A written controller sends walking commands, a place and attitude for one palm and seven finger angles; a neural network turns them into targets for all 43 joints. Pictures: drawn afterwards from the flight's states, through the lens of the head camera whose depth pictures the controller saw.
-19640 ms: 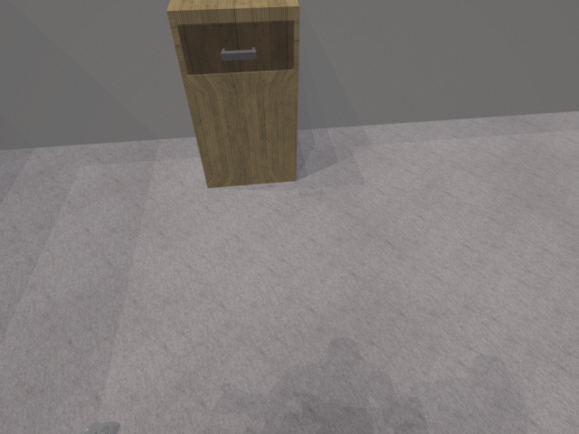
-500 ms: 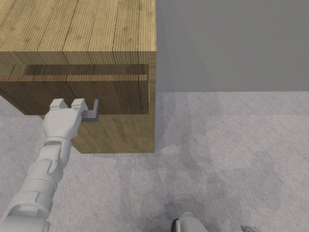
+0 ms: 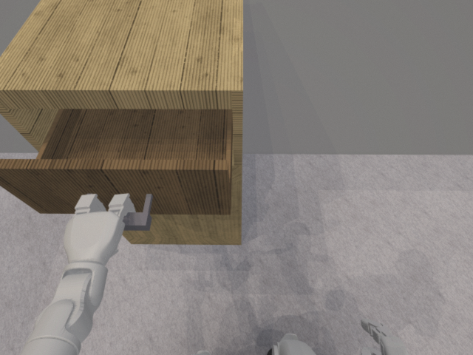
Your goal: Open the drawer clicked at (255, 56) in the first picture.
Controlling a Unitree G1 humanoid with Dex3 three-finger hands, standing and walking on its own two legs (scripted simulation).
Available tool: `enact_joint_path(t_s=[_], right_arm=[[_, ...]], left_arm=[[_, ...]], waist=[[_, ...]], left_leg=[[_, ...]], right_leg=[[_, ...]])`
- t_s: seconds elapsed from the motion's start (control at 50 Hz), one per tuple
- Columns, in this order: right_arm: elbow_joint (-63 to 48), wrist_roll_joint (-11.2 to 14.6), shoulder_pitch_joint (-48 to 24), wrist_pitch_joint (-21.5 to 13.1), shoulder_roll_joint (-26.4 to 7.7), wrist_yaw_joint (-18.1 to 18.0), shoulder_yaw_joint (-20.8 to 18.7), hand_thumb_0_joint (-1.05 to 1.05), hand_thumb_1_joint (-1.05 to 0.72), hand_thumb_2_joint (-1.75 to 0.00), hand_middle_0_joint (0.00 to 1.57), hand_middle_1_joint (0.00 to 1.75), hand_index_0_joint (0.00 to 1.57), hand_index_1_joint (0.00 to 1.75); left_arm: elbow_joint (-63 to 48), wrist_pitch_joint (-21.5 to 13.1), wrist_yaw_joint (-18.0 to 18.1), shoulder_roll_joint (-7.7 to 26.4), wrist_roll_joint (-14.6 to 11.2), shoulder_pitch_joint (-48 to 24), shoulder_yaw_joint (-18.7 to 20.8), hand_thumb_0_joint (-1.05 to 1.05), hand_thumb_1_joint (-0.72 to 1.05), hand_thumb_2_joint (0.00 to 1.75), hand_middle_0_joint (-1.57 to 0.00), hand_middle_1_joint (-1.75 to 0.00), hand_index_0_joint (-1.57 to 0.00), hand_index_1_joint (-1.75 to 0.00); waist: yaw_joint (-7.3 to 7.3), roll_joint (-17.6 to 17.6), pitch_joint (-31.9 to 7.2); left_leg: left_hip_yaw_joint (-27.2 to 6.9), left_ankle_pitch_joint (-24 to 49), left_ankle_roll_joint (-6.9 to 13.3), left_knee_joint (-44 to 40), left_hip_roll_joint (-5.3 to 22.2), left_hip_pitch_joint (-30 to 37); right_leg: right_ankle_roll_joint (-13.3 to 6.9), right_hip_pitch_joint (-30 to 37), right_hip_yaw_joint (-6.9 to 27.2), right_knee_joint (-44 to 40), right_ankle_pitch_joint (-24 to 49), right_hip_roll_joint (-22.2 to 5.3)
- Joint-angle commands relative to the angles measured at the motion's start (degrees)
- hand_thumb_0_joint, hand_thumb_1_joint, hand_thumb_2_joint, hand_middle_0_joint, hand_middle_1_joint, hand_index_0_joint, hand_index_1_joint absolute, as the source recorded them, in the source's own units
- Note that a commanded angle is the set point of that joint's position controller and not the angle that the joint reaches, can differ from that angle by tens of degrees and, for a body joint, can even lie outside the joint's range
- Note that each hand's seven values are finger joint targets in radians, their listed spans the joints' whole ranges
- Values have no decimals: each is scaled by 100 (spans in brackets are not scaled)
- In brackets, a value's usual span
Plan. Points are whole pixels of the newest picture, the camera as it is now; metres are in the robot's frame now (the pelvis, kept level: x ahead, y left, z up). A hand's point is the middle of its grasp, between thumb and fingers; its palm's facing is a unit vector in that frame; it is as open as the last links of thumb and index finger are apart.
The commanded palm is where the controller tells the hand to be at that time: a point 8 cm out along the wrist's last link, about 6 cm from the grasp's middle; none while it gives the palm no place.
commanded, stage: pull the drawer open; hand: left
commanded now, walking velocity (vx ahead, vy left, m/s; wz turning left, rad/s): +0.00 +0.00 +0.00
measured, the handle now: (116, 210) +0.36 +0.25 -0.03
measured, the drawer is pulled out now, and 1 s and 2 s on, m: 0.13 0.26 0.30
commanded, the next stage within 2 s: open the thumb to release the handle in 1.76 s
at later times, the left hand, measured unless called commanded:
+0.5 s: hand (102, 274) +0.25 +0.25 -0.04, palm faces -0.08 -0.06 -1.00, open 5.8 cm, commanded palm +0.22 +0.25 +0.01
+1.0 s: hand (91, 318) +0.18 +0.24 -0.04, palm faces -0.08 -0.06 -1.00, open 5.8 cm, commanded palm +0.15 +0.24 +0.01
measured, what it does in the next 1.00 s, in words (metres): stands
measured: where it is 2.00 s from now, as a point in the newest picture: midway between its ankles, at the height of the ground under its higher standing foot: outside the picture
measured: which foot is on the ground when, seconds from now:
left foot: down 0.00-1.00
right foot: down 0.00-1.00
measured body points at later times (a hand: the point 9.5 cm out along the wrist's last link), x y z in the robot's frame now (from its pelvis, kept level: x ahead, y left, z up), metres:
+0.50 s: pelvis -0.01 -0.01 +0.00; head +0.07 -0.03 +0.44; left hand +0.25 +0.25 +0.01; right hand +0.14 -0.27 -0.12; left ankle -0.07 +0.08 -0.69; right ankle +0.02 -0.11 -0.69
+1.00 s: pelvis -0.01 -0.02 -0.01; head +0.06 -0.03 +0.43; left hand +0.18 +0.24 +0.01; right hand +0.17 -0.25 -0.12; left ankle -0.07 +0.08 -0.69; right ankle +0.02 -0.11 -0.69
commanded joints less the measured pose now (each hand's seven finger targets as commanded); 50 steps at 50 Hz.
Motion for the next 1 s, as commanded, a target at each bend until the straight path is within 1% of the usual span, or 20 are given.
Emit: enact_joint_path(t_s=[0.0,0.04,0.1,0.16,0.2,0.26,0.3,0.34,0.36,0.38,0.42,0.48,0.52,0.54,0.64,0.72,0.78,0.86,0.94,0.98], right_arm=[[-630,-9,98,-190,-822,-62,-285,0,-90,-90,20,30,20,30],[-620,-16,62,-201,-849,-79,-270,0,-90,-90,20,30,20,30],[-637,-6,22,-225,-819,-92,-267,0,-90,-90,20,30,20,30],[-658,-6,-19,-242,-813,-118,-251,0,-90,-90,20,30,20,30],[-687,1,-45,-262,-811,-130,-241,0,-90,-90,20,30,20,30],[-741,9,-102,-300,-782,-135,-235,0,-90,-90,20,30,20,30],[-758,7,-127,-339,-789,-145,-234,0,-90,-90,20,30,20,30],[-793,6,-225,-353,-805,-155,-205,0,-90,-90,20,30,20,30],[-802,-4,-209,-375,-774,-152,-212,0,-90,-90,20,30,20,30],[-813,-4,-211,-397,-769,-141,-220,0,-90,-90,20,30,20,30],[-834,-3,-237,-434,-754,-127,-222,0,-90,-90,20,30,20,30],[-835,-24,-280,-469,-759,-112,-223,0,-90,-90,20,30,20,30],[-844,-26,-311,-488,-753,-96,-222,0,-90,-90,20,30,20,30],[-836,-35,-360,-485,-787,-99,-209,0,-90,-90,20,30,20,30],[-859,-52,-422,-514,-756,-86,-212,0,-90,-90,20,30,20,30],[-895,-55,-433,-546,-721,-74,-218,0,-90,-90,20,30,20,30],[-912,-62,-454,-561,-719,-72,-220,0,-90,-90,20,30,20,30],[-1001,-61,-484,-575,-690,-71,-187,0,-90,-90,20,30,20,30],[-1091,-58,-572,-576,-671,-48,-158,0,-90,-90,20,30,20,30],[-1087,-70,-545,-581,-657,-43,-158,0,-90,-90,20,30,20,30]], left_arm=[[-1064,-6,333,831,-40,-313,477,0,90,90,-40,-135,-40,-135],[-1082,5,346,955,-54,-291,604,0,90,90,-40,-135,-40,-135],[-1096,10,362,893,-33,-181,534,0,90,90,-40,-135,-40,-135],[-1229,36,361,924,-5,-333,506,0,90,90,-40,-135,-40,-135],[-1191,51,348,981,-38,4,602,0,90,90,-40,-135,-40,-135],[-1407,15,320,838,-81,152,481,0,90,90,-40,-135,-40,-135],[-1384,2,307,903,-128,468,606,0,90,90,-40,-135,-40,-135],[-1494,-45,297,1007,-135,540,713,0,90,90,-40,-135,-40,-135],[-1615,-80,310,913,-109,539,610,0,90,90,-40,-135,-40,-135],[-1650,-106,330,966,-123,843,727,0,90,90,-40,-135,-40,-135],[-1684,-135,354,856,-147,1164,698,0,90,90,-40,-135,-40,-135],[-1910,-208,424,1024,-125,1495,917,0,90,90,-40,-135,-40,-135],[-1935,-201,477,962,-136,1683,914,0,90,90,-40,-135,-40,-135],[-2039,-217,504,1070,-125,1564,1000,0,90,90,-40,-135,-40,-135],[-2307,-225,630,1081,-109,2012,1103,0,90,90,-40,-135,-40,-135],[-2441,-219,688,1007,-127,2419,1089,0,90,90,-40,-135,-40,-135],[-2589,-223,716,900,-116,2341,981,0,90,90,-40,-135,-40,-135],[-2702,-232,720,939,-174,2840,1095,0,90,90,-40,-135,-40,-135],[-2966,-246,740,872,-180,3155,1039,0,90,90,-40,-135,-40,-135],[-2968,-258,749,885,-157,3249,1067,0,90,90,-40,-135,-40,-135]], waist=[[125,72,-1861],[139,-26,-1862],[128,-98,-1796],[128,123,-1836],[190,-28,-1816],[188,59,-1831],[198,-229,-1771],[258,-66,-1652],[217,21,-1645],[297,16,-1711],[262,-147,-1658],[334,-10,-1689],[294,-138,-1557],[282,-79,-1510],[332,64,-1550],[351,-27,-1565],[277,25,-1493],[362,-117,-1532],[366,57,-1362],[375,-12,-1347]], left_leg=[[-451,3693,-271,-425,30,799],[-470,3604,-263,-400,9,674],[-432,3347,-244,-387,-15,608],[-439,3233,-245,-398,-24,669],[-405,3159,-236,-405,-50,573],[-403,3126,-224,-435,-46,632],[-354,2894,-188,-431,-69,465],[-358,2762,-185,-489,-83,383],[-358,2764,-187,-484,-73,464],[-349,2839,-193,-473,-80,475],[-328,2753,-178,-442,-86,394],[-315,2752,-187,-402,-94,374],[-289,2557,-176,-381,-117,241],[-324,2545,-176,-374,-105,228],[-329,2551,-197,-285,-118,257],[-316,2551,-201,-225,-117,267],[-338,2525,-197,-174,-96,342],[-333,2479,-188,-174,-111,286],[-352,2494,-207,-188,-99,321],[-347,2388,-206,-159,-95,288]], right_leg=[[-205,1626,97,-88,2267,158],[-211,1662,97,-31,2254,162],[-204,1640,107,-49,2141,159],[-219,1586,127,-44,2026,148],[-217,1702,140,-48,2059,151],[-221,1718,157,-82,2009,143],[-203,1851,192,-112,2067,144],[-237,1843,225,-117,1968,136],[-233,1784,216,-117,1950,136],[-237,1845,226,-102,1966,136],[-225,1850,241,-118,2025,137],[-242,1850,287,-55,2051,134],[-237,1844,303,-72,2035,125],[-258,1758,315,-40,2002,126],[-273,1648,302,58,1958,131],[-251,1635,288,85,1941,130],[-249,1408,248,103,1809,134],[-241,1536,249,126,1811,123],[-276,1381,230,119,1700,124],[-264,1326,210,143,1572,130]])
